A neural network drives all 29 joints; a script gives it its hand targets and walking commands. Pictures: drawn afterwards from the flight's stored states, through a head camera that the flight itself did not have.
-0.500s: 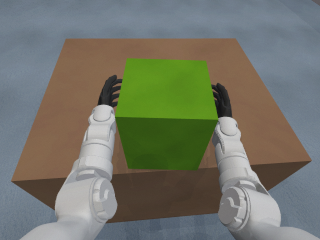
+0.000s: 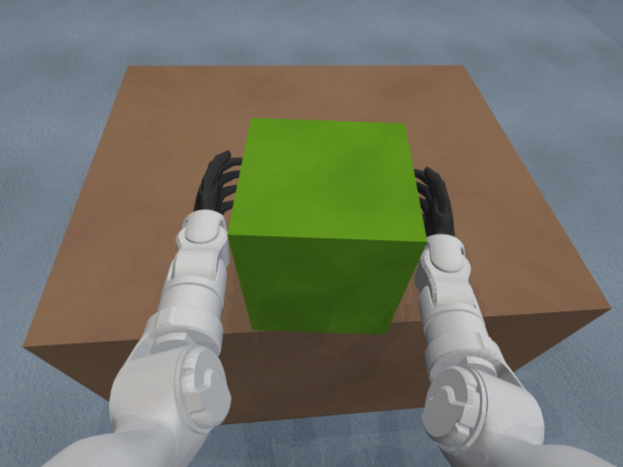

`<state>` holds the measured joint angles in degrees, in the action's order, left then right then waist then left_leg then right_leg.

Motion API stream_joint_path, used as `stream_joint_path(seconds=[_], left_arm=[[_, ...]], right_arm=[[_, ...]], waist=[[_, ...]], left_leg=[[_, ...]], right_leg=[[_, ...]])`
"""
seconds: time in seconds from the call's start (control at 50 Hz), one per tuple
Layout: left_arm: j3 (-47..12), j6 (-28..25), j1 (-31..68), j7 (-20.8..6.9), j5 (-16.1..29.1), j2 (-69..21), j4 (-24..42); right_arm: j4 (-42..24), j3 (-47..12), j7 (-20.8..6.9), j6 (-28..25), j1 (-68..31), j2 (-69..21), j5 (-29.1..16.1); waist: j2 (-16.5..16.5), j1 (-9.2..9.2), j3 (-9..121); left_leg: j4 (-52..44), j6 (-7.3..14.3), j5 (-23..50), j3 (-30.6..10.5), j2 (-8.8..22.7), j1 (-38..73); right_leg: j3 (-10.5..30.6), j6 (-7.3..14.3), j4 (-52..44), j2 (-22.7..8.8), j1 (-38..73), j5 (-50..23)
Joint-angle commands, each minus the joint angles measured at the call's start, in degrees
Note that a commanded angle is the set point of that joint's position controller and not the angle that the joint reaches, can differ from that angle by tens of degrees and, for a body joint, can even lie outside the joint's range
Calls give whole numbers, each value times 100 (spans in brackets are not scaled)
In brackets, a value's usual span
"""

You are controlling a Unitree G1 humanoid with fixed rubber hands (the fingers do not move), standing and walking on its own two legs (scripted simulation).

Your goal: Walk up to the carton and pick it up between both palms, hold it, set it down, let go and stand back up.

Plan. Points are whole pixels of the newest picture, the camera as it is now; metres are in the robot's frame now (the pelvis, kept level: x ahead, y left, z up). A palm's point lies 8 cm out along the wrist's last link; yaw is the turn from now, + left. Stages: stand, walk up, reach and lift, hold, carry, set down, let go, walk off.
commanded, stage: set down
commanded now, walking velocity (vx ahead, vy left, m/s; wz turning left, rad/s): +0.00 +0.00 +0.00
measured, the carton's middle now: (323, 234) +0.42 -0.01 +0.03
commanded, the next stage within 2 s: none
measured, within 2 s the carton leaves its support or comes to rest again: neither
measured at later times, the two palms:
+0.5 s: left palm (213, 211) +0.42 +0.14 +0.08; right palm (437, 231) +0.39 -0.16 +0.07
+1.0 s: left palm (215, 212) +0.42 +0.14 +0.08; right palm (438, 232) +0.39 -0.16 +0.07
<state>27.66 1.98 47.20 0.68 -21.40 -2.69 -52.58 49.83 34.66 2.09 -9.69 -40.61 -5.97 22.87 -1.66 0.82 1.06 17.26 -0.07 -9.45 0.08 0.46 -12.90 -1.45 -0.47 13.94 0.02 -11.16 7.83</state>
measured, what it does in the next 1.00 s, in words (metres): stands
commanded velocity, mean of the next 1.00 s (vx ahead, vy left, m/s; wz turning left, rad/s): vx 0.00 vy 0.00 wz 0.00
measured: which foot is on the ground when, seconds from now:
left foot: down 0.00-1.00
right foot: down 0.00-1.00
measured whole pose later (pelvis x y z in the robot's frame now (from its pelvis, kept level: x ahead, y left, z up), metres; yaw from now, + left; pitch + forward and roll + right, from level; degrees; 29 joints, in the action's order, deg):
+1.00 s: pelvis +0.00 +0.00 +0.00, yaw -1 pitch +5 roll +0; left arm 34.0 -1.2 46.4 -2.8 -26.0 -5.9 -47.7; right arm 43.3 37.1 -0.1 -9.3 -39.2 -8.8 26.6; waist -2.1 0.5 -1.5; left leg 16.0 0.1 -9.0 1.0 0.4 -11.7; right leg -0.8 -0.5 14.5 -0.1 -11.1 8.1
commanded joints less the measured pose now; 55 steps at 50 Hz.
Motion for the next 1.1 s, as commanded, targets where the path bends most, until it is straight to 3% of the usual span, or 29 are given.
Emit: stream_joint_path(seconds=[0.0,0.16,0.18,0.22,0.42,0.86,1.08], left_arm=[[-1231,-293,2917,-598,-32,-2773,140],[-1073,-328,2745,-646,-121,-2711,91],[-994,-347,2733,-696,-134,-2678,57],[-968,-371,2649,-718,-147,-2648,52],[-825,-347,2485,-745,-291,-2608,108],[-566,-344,2038,-817,-509,-2439,182],[-377,-363,1999,-801,-622,-2241,308]], right_arm=[[-269,-1647,-741,-434,-3531,-2627,210],[-233,-1582,-740,-446,-3346,-2648,301],[-404,-1607,-759,-451,-3388,-2630,299],[-410,-1613,-767,-435,-3297,-2619,321],[-421,-1469,-787,-375,-3050,-2586,395],[-503,-1388,-794,-242,-2468,-2596,505],[-573,-1130,-881,-26,-2273,-2416,732]], waist=[[190,2,2904],[73,7,2663],[-19,-79,2870],[27,-67,2788],[108,-79,2500],[54,-66,2033],[127,-133,1934]], left_leg=[[38,-268,1785,685,-50,723],[-25,-213,1646,691,-55,610],[-39,-171,1689,709,-28,610],[-52,-164,1648,706,-48,469],[-53,-170,1659,711,-18,696],[-177,-30,1324,701,-45,472],[-12,-111,1563,746,-31,911]], right_leg=[[-555,-253,366,78,1593,-2192],[-547,-287,362,67,1666,-2191],[-490,-278,404,48,1687,-2450],[-463,-278,444,21,1888,-2549],[-518,-266,342,53,1529,-2110],[-476,-327,317,15,1410,-1876],[-474,-340,265,78,1032,-1515]])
